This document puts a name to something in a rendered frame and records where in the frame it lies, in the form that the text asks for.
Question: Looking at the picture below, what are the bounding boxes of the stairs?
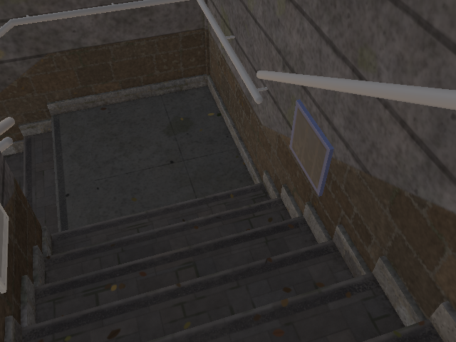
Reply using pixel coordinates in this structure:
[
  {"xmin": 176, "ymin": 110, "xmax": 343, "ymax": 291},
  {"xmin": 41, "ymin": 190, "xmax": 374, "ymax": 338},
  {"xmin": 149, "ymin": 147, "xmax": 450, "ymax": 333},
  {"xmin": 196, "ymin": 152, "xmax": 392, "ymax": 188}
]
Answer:
[
  {"xmin": 4, "ymin": 131, "xmax": 58, "ymax": 235},
  {"xmin": 22, "ymin": 182, "xmax": 444, "ymax": 342}
]

